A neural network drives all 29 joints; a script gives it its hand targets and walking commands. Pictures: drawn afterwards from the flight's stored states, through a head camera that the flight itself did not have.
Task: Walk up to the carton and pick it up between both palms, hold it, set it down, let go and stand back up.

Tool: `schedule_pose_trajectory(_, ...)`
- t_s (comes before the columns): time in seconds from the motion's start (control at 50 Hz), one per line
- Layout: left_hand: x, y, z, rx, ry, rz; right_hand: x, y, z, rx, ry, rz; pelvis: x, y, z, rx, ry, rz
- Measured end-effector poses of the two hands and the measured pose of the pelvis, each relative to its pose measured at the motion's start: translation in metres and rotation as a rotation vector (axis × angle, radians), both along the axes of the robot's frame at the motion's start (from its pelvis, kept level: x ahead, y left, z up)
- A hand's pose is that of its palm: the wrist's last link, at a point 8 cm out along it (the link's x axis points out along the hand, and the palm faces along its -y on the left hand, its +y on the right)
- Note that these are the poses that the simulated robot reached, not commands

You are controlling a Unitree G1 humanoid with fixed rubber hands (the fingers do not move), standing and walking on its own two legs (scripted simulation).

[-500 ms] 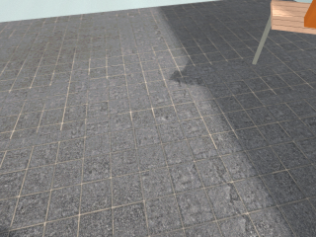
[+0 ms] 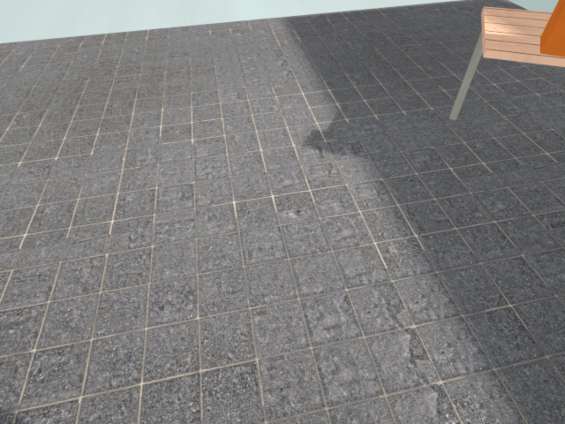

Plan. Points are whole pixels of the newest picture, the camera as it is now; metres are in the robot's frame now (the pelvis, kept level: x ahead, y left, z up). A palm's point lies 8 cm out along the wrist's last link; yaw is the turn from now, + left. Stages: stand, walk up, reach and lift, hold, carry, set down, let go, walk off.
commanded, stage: stand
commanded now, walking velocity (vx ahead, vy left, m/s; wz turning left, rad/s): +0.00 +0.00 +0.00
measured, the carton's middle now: out of the picture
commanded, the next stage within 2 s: walk up in 0.88 s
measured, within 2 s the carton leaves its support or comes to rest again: neither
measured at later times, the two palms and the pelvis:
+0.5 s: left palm out of the picture -0.04 +0.19 -0.15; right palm out of the picture -0.05 -0.19 -0.15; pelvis -0.01 +0.00 +0.00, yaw +0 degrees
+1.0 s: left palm out of the picture -0.04 +0.20 -0.15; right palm out of the picture -0.05 -0.19 -0.15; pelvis +0.00 +0.00 +0.00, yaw +0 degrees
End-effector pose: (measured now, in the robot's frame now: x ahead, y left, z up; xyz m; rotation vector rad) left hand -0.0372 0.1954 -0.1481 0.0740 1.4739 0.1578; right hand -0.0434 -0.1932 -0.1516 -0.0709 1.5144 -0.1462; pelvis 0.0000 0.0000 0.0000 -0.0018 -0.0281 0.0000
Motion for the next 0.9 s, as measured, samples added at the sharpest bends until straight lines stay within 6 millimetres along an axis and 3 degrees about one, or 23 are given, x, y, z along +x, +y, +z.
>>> schedule_pose_trajectory(0.9, -0.009, 0.000, 0.002, -0.007, 0.024, -0.014, -0.012, 0.003, 0.002, 0.010, 0.023, -0.004, -0.004, 0.001, 0.000, 0.001, 0.023, 0.003)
